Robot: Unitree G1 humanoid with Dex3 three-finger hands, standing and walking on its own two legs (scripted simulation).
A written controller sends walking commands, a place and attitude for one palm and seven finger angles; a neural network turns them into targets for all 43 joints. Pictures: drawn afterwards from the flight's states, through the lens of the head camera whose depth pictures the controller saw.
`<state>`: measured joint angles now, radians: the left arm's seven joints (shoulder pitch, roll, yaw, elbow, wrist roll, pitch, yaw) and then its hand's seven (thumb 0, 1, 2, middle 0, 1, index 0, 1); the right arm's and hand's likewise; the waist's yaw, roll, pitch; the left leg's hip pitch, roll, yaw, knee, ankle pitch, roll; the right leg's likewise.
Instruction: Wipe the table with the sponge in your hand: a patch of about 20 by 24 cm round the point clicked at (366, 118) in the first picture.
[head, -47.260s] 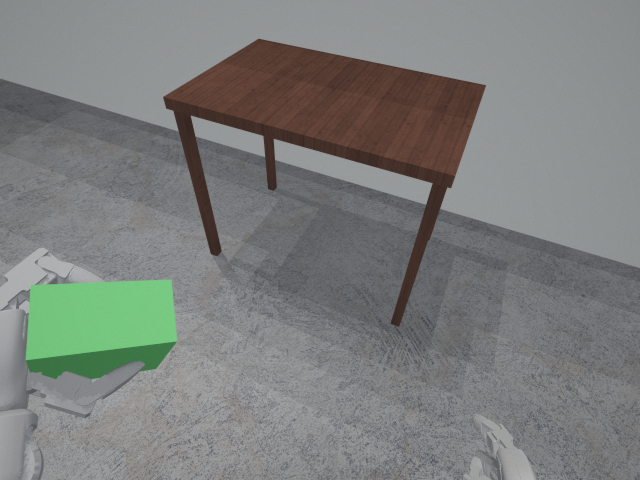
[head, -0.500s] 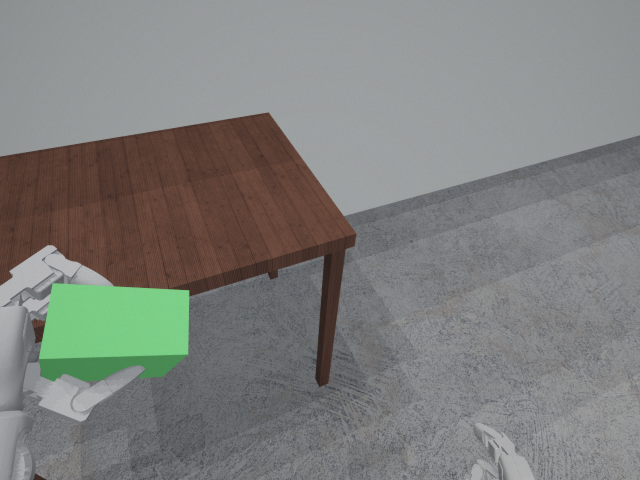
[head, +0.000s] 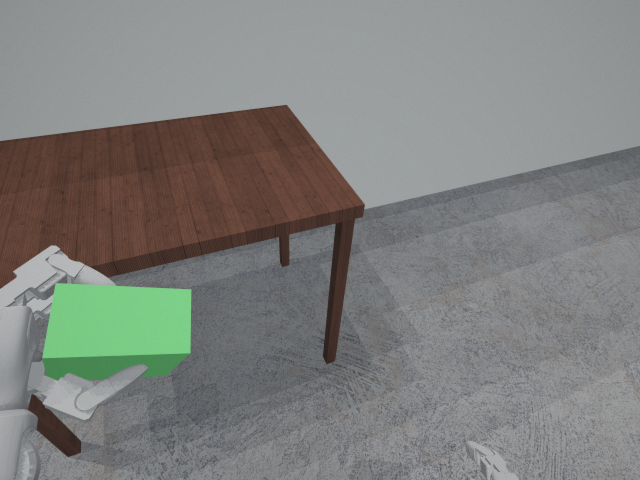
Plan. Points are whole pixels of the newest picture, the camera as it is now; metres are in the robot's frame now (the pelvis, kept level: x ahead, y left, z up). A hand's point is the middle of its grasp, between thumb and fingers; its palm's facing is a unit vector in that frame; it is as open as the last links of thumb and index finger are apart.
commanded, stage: stop stepping back and stand still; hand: left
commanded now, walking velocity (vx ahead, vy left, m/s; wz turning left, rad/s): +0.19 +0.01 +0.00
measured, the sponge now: (138, 336) +0.21 +0.20 +0.15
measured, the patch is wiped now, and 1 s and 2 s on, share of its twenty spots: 1.00 1.00 1.00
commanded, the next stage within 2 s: stand and wait in 0.46 s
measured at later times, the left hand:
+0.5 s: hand (105, 355) +0.17 +0.20 +0.18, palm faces +0.36 -0.86 -0.37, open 10.1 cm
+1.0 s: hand (100, 322) +0.22 +0.23 +0.16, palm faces +0.38 -0.85 -0.37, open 10.2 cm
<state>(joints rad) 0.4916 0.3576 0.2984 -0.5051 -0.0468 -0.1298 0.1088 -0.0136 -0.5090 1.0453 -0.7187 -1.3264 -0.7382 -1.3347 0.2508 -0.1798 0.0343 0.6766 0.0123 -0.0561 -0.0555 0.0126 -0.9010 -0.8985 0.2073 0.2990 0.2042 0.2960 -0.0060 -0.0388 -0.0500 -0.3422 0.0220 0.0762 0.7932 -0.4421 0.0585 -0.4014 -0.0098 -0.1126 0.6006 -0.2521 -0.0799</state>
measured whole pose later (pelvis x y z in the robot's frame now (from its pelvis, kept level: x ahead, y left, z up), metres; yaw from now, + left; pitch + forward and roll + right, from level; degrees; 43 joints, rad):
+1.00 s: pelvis +0.01 -0.01 +0.01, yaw +0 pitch -1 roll -1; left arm 0.46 0.35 0.29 -0.48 -0.06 -0.09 0.15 -0.01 -0.51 1.05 -0.72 -1.33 -0.74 -1.34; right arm 0.14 -0.20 0.02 0.58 0.02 -0.04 -0.05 0.01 -0.90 -0.90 0.21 0.30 0.20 0.30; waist 0.02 0.02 0.03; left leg -0.22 0.03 0.03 0.50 -0.25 0.00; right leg -0.16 0.00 -0.08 0.45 -0.27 -0.01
